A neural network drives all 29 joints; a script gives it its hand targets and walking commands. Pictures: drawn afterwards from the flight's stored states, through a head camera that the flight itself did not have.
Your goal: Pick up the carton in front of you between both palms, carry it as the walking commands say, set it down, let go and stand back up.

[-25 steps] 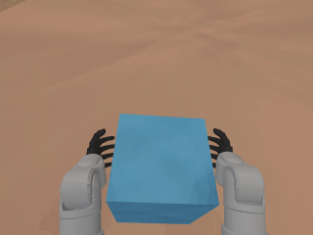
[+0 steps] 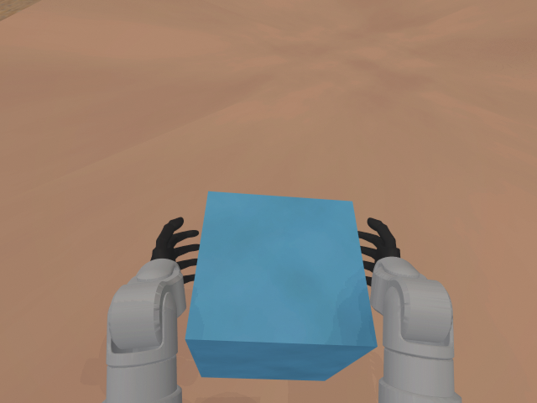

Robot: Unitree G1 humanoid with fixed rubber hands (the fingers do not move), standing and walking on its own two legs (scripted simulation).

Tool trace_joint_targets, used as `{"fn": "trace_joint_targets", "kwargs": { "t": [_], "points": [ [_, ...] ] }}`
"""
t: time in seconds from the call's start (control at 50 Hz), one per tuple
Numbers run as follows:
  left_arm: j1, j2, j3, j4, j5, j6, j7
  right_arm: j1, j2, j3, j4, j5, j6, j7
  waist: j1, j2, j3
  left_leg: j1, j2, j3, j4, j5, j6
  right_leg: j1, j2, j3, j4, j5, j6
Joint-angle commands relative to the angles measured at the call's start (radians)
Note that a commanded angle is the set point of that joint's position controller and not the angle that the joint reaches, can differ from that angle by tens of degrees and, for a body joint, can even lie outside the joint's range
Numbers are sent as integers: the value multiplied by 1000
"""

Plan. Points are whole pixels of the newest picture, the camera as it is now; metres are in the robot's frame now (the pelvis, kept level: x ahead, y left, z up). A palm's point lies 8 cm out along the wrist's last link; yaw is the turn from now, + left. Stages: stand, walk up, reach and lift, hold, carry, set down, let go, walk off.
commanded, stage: carry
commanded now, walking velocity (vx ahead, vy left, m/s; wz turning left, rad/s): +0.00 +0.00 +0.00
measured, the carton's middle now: (271, 295) +0.31 +0.00 +0.00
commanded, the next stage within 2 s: hold in 1.52 s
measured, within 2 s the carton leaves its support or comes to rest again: neither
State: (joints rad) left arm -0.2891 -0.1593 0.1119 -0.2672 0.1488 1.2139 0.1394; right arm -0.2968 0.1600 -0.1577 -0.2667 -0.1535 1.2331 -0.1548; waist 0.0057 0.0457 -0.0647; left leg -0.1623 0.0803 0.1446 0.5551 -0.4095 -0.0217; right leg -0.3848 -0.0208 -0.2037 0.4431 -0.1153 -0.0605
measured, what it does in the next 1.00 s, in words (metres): stands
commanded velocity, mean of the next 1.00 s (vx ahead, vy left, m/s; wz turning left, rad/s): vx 0.00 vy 0.00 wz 0.00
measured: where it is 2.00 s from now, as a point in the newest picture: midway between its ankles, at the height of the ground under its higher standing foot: outside the picture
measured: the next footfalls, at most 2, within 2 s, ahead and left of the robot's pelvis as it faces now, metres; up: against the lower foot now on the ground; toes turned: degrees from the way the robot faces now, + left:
none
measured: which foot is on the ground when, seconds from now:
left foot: down 0.00-1.00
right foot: down 0.00-1.00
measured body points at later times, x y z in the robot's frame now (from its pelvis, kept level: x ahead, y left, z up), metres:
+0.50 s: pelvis +0.05 +0.01 +0.00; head +0.04 +0.01 +0.45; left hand +0.34 +0.17 +0.08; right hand +0.35 -0.13 +0.08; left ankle -0.07 +0.11 -0.73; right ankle +0.07 -0.09 -0.73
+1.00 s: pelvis +0.00 +0.02 +0.00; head -0.02 +0.02 +0.45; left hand +0.29 +0.17 +0.04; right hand +0.30 -0.12 +0.05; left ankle -0.07 +0.11 -0.73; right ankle +0.07 -0.09 -0.73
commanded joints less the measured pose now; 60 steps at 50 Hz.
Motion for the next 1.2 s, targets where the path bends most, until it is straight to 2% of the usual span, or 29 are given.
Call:
{"fn": "trace_joint_targets", "kwargs": {
  "t": [0.0,0.02,0.04,0.06,0.08,0.12,0.16,0.2,0.24,0.28,0.34,0.38,0.46,0.56,0.66,0.76,0.96,1.1,1.18],
  "points": [
    [-375,-991,-662,81,-434,15,-323,-476,942,744,-7,470,21,341,-4,-232,-413,-165,4,-52,-32,-47,-21,550,-291,280,-4,852,-85],
    [-396,-1009,-661,75,-434,7,-323,-497,959,750,-5,482,16,344,-9,-217,-406,-112,9,-49,-127,32,-19,510,-259,236,8,802,-58],
    [-419,-1018,-662,60,-435,-1,-322,-519,974,757,-8,492,10,346,-8,-200,-415,-55,17,-49,-176,122,-19,477,-223,196,19,692,-28],
    [-442,-1024,-667,41,-439,-8,-320,-535,986,761,-16,500,6,347,-6,-164,-418,-12,38,-57,-161,224,-16,429,-197,164,36,608,-8],
    [-488,-1032,-676,15,-450,-11,-317,-562,996,761,-23,504,2,346,-4,-114,-410,4,58,-65,-109,367,-13,402,-177,141,61,600,-1],
    [-502,-1026,-682,-16,-455,-12,-307,-569,996,761,-48,519,4,343,-5,-75,-421,32,67,-57,-62,518,-15,369,-162,128,100,645,-6],
    [-480,-1015,-685,-23,-450,-7,-299,-529,984,750,-40,512,6,338,-6,-56,-437,21,61,-51,-34,567,-20,385,-165,126,127,730,-15],
    [-449,-1007,-690,-10,-443,-2,-297,-483,975,739,-17,495,6,335,-7,-61,-448,3,50,-46,-26,528,-26,409,-175,133,133,812,-24],
    [-447,-1005,-698,-6,-444,-2,-299,-467,972,733,-6,485,4,336,-8,-71,-439,-4,44,-48,-51,484,-27,411,-177,136,131,828,-25],
    [-458,-1007,-704,-7,-450,-2,-302,-467,971,729,0,481,3,338,-8,-61,-417,22,50,-53,-74,530,-22,371,-165,128,131,754,-16],
    [-470,-1004,-710,-9,-458,-2,-303,-460,968,720,10,474,2,339,-9,-5,-392,90,84,-70,-45,749,-8,264,-135,100,146,540,5],
    [-478,-1003,-713,-11,-462,-1,-304,-457,968,715,16,470,0,338,-9,13,-374,98,97,-75,-35,813,0,229,-122,87,146,440,15],
    [-484,-1002,-717,2,-467,-1,-310,-455,972,714,34,461,-3,338,-10,1,-356,66,94,-75,-32,745,10,237,-131,94,152,419,15],
    [-486,-1018,-721,46,-460,-25,-322,-466,991,729,70,455,-30,348,-9,-13,-323,30,90,-81,-47,620,26,223,-137,101,140,324,19],
    [-478,-1026,-710,112,-427,-90,-338,-471,1004,728,129,429,-98,365,-8,-30,-293,0,78,-90,-74,494,33,229,-146,113,111,300,20],
    [-468,-1012,-683,147,-390,-168,-347,-465,997,712,168,399,-176,374,-5,-34,-275,-22,73,-100,-104,383,41,232,-149,120,78,221,22],
    [-429,-943,-565,273,-267,-340,-359,-418,948,598,298,265,-353,376,-5,-34,-253,-61,69,-112,-128,258,51,216,-153,128,42,133,28],
    [-485,-915,-426,436,-151,-497,-365,-456,914,468,452,143,-511,375,-5,-40,-245,-84,67,-120,-140,199,58,207,-154,136,27,94,31],
    [-527,-934,-391,503,-121,-572,-372,-495,934,438,512,112,-585,380,-5,-44,-264,-82,63,-122,-134,200,61,215,-155,138,27,100,30]
  ]
}}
